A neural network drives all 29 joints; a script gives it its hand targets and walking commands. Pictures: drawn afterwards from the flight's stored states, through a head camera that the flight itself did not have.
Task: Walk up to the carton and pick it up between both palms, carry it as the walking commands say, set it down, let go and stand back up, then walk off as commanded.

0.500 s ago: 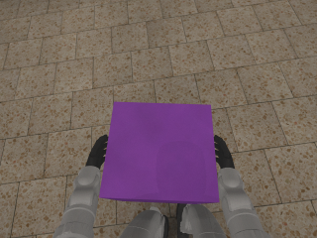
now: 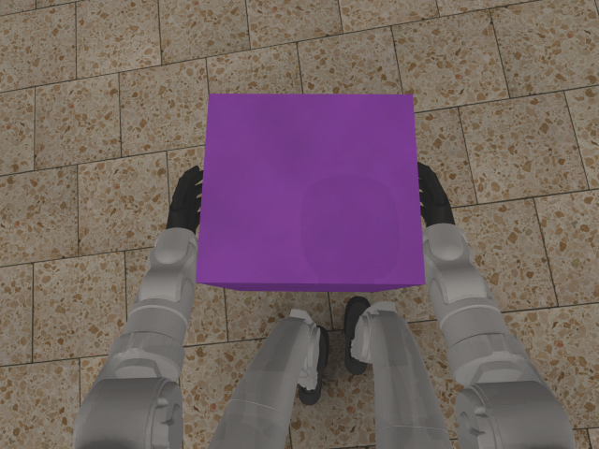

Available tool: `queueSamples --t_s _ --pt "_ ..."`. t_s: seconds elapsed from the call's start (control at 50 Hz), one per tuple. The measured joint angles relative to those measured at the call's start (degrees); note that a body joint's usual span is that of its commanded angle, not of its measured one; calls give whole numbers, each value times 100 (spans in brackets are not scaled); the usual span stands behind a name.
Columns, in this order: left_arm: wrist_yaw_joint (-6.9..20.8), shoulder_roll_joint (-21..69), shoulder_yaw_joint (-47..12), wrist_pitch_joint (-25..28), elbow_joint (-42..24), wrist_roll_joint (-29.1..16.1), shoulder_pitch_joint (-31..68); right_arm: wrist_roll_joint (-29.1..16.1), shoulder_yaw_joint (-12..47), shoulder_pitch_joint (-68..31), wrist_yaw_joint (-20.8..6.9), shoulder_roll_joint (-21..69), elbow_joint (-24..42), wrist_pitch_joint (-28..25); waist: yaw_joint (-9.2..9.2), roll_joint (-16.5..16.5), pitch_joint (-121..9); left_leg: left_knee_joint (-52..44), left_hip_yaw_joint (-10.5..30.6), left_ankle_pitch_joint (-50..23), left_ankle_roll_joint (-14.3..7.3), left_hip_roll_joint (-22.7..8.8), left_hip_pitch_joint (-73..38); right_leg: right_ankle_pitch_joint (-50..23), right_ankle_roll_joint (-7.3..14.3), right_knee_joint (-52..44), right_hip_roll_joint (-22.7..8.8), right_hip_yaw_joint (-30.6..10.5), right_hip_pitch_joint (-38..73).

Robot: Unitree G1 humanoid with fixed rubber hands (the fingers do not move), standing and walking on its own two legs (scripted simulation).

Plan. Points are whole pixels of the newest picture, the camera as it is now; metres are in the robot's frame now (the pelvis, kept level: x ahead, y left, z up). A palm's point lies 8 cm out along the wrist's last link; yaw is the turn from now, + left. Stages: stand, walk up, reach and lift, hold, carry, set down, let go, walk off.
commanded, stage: set down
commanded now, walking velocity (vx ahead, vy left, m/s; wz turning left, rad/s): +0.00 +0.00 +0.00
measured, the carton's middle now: (308, 213) +0.40 +0.06 -0.18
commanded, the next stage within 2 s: none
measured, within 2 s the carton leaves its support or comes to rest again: neither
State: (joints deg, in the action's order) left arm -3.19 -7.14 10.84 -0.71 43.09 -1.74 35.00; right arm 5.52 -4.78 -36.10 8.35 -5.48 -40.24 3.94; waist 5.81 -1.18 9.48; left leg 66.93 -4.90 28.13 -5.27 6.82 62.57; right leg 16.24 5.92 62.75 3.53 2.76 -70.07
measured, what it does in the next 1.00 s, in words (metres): lowers itself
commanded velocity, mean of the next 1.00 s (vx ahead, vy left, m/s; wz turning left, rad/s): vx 0.00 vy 0.00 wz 0.00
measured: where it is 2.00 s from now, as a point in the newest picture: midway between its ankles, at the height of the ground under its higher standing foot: (333, 363)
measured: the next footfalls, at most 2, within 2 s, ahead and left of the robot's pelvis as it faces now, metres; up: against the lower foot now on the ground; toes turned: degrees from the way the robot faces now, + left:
none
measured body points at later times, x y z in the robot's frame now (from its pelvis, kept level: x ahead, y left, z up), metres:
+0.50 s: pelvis -0.02 -0.01 -0.08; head +0.26 -0.02 +0.27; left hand +0.40 +0.24 -0.19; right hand +0.45 -0.11 -0.21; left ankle +0.03 +0.06 -0.63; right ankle +0.12 -0.06 -0.63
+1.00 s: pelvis -0.03 +0.01 -0.15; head +0.30 +0.02 +0.15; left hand +0.44 +0.25 -0.29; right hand +0.47 -0.09 -0.31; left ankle +0.03 +0.06 -0.63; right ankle +0.12 -0.06 -0.63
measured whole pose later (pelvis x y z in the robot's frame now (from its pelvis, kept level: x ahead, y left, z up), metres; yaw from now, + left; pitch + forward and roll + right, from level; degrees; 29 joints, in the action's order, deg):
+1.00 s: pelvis -0.03 +0.01 -0.15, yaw +1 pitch +34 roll +2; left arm -0.2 -11.2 21.1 -13.3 43.2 -2.3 60.6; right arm 4.8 -15.5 -61.1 6.1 -7.3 -40.7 14.9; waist 5.6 0.9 15.1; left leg 101.5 -8.2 37.4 -5.3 7.3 97.7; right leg 22.9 5.4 95.4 3.5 3.1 -106.0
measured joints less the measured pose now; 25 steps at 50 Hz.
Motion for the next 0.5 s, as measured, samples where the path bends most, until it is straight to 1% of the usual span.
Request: queueSamples --t_s 0.08,0.2,0.38,0.5 --pt "31 -1 212 -33 5 -11 250 -62 -99 -364 -51 -17 0 132 0 0 0 360 -56 133 0 -13 400 108 0 374 0 0 -431" --pt "206 -1 580 -173 7 -41 543 -69 -172 -777 -65 -16 -1 381 0 4 -2 905 -126 350 0 -22 924 300 0 951 0 0 -1007" --pt "349 -19 796 -575 7 -56 849 -69 -243 -915 -27 -16 -1 624 0 33 -3 1622 -128 611 0 42 1442 526 0 1668 0 0 -1559" --pt "430 -60 1038 -689 5 -56 1178 -69 -382 -1312 -40 -19 0 786 0 120 -13 2098 -186 693 0 42 1925 553 0 2093 -1 0 -2046"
